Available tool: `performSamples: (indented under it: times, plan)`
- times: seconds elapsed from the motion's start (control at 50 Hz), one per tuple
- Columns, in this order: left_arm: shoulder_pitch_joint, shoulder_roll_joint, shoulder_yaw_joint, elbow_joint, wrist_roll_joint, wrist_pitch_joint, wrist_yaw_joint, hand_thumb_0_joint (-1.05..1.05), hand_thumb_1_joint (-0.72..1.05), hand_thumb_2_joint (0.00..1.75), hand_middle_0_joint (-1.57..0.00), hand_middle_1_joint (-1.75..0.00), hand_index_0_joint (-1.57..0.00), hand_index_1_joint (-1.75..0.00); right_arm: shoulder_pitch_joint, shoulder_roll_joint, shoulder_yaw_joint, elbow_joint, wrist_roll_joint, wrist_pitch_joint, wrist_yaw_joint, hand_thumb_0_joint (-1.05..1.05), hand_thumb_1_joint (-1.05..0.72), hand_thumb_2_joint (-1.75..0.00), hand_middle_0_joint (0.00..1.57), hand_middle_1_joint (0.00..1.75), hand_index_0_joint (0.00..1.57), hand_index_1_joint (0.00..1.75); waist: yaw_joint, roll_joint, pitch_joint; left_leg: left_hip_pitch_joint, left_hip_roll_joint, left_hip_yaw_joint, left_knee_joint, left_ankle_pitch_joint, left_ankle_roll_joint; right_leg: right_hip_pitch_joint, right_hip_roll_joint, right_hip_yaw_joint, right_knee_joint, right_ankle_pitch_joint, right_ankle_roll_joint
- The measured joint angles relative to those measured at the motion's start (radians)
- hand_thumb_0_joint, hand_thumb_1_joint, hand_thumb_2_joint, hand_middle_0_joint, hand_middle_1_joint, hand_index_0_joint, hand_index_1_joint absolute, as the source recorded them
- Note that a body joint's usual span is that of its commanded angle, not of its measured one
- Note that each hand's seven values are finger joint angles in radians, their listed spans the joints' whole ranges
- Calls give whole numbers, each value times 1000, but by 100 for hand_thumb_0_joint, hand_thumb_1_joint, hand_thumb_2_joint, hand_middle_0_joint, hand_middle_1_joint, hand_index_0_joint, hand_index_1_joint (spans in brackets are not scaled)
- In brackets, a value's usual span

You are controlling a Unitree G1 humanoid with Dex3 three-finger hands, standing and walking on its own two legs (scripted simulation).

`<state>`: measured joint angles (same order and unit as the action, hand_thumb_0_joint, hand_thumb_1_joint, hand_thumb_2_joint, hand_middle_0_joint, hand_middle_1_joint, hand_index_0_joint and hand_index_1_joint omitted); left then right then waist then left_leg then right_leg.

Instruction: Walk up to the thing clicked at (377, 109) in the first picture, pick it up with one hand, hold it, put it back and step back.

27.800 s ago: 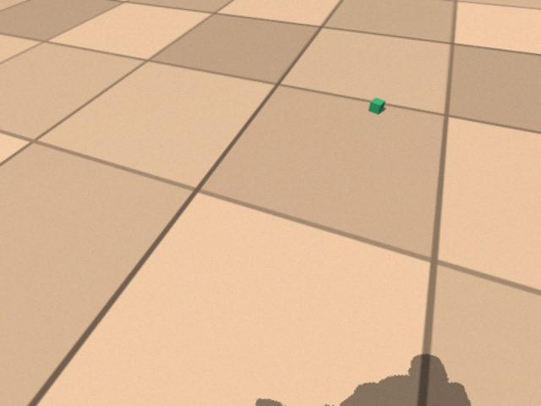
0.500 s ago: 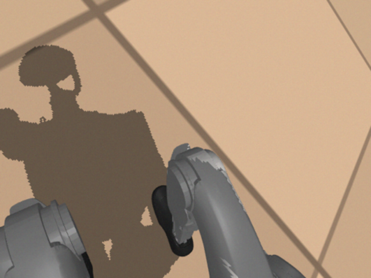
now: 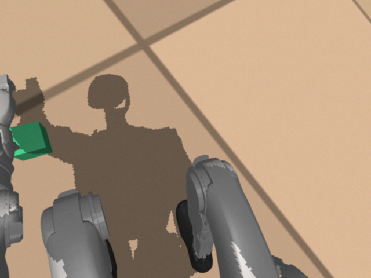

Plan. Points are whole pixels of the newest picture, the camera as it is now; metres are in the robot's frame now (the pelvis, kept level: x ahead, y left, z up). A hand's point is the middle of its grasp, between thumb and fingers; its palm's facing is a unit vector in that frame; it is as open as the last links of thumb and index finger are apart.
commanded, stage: withdraw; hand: left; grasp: from above
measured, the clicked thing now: (30, 141) +0.46 +0.29 -0.29
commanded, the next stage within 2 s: home in 0.54 s
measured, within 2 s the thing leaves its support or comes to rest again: neither
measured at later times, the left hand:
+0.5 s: hand out of the picture +0.43 +0.30 -0.12, palm faces -0.50 -0.06 -0.86, open 13.0 cm
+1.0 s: hand out of the picture +0.42 +0.29 -0.04, palm faces -0.36 -0.28 -0.89, open 10.4 cm
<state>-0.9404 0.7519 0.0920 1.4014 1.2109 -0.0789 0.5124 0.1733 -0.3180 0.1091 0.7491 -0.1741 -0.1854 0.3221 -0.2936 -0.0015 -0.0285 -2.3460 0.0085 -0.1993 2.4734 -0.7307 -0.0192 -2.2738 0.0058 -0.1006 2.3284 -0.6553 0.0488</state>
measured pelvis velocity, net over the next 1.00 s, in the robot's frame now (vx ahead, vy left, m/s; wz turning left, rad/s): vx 0.00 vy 0.00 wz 0.09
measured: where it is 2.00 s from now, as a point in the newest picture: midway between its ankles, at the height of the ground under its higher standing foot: (155, 268)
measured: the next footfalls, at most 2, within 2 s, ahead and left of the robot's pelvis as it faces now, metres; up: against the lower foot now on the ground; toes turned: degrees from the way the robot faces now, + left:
none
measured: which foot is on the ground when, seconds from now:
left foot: down 0.00-1.00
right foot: down 0.00-1.00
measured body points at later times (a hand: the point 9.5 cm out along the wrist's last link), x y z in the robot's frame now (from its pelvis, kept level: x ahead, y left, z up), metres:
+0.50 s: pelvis -0.02 -0.01 +0.03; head +0.20 +0.07 +0.42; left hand +0.45 +0.30 -0.07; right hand +0.06 -0.29 -0.06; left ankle +0.06 +0.13 -0.29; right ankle +0.11 -0.13 -0.29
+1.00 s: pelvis +0.00 +0.00 +0.08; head +0.20 +0.05 +0.48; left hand +0.44 +0.30 +0.01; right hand +0.08 -0.25 -0.04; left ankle +0.06 +0.13 -0.29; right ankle +0.11 -0.13 -0.29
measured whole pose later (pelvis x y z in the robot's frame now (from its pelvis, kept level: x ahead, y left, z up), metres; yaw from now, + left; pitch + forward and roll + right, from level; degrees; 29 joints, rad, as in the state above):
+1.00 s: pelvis +0.00 +0.00 +0.08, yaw +5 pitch +36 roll -7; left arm -0.76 0.54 0.04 1.06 0.94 0.00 0.20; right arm 0.22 -0.25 0.00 0.68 -0.04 0.00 0.13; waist -0.18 0.08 -0.17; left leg -2.13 0.01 -0.10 2.18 -0.70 0.00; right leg -2.08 -0.02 -0.03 2.09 -0.66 0.05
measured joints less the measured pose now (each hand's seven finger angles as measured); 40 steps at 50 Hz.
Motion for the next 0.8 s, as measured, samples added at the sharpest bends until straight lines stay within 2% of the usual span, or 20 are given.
performSamples:
  times: [0.06,0.14,0.22,0.3,0.36,0.46,0.54,0.6,0.68,0.74,0.8]
  plan:
    - [15,-49,-41,-72,-31,30,-77,0,-45,95,-18,-94,-17,-95,-8,12,-37,0,36,46,-16,1,-91,-90,20,30,20,30,36,26,-45,27,2,29,-45,7,5,19,-6,22,-26,-3,0]
    - [-8,-89,-96,-82,-63,49,-184,0,-45,96,-19,-94,-17,-96,-28,23,-64,-19,63,100,-53,1,-92,-91,20,30,20,30,67,45,-82,82,3,63,-114,25,10,62,-14,46,-72,3,-3]
    - [-50,-103,-130,-48,-75,29,-273,0,-44,96,-19,-94,-17,-96,-42,23,-64,-55,76,129,-104,0,-92,-91,20,30,20,30,76,48,-85,130,1,78,-172,49,11,106,-21,55,-117,19,-10]
    - [-73,-99,-140,-32,-59,-18,-317,0,-42,95,-20,-93,-19,-95,-39,14,-56,-81,81,143,-157,0,-92,-90,20,30,20,30,71,34,-70,153,-5,82,-207,73,8,128,-27,56,-145,35,-18]
    - [-85,-89,-140,-8,-33,-58,-308,0,-40,93,-22,-91,-21,-93,-29,4,-49,-82,77,150,-186,0,-91,-90,20,30,20,30,60,21,-64,147,-8,81,-213,85,6,123,-29,55,-148,45,-19]
    - [-103,-60,-130,79,17,-103,-240,0,-35,90,-25,-87,-24,-89,-8,-9,-32,-65,63,149,-207,0,-91,-90,20,30,20,30,34,2,-48,111,-12,75,-183,93,3,91,-29,52,-122,52,-18]
    - [-104,-29,-94,132,58,-132,-176,0,-32,87,-27,-85,-27,-85,13,-8,-22,-51,45,133,-209,0,-91,-90,20,30,20,30,14,-9,-23,70,-15,66,-139,93,2,55,-27,47,-85,53,-16]
    - [-86,-8,-55,114,84,-142,-133,0,-31,85,-29,-83,-28,-83,32,2,-22,-42,31,119,-207,0,-91,-90,20,30,20,30,5,-12,-4,39,-18,61,-106,91,2,28,-26,46,-57,51,-13]
    - [-42,-9,-18,17,76,-117,-91,0,-29,84,-29,-81,-29,-81,55,28,-39,-28,25,109,-196,1,-91,-90,20,30,20,30,6,-7,-2,11,-20,66,-83,83,5,1,-26,52,-33,41,-10]
    - [-27,-34,-21,-40,45,-75,-86,0,-27,84,-28,-79,-28,-79,61,51,-54,-13,35,113,-187,1,-90,-90,20,30,20,30,17,3,-24,9,-17,76,-91,72,8,-5,-26,62,-35,30,-8]
    - [-28,-65,-36,-60,2,-32,-110,0,-21,87,-27,-75,-26,-76,54,66,-64,-4,47,119,-181,1,-90,-90,21,30,20,30,32,22,-49,28,-13,83,-114,60,12,11,-26,66,-57,19,-4]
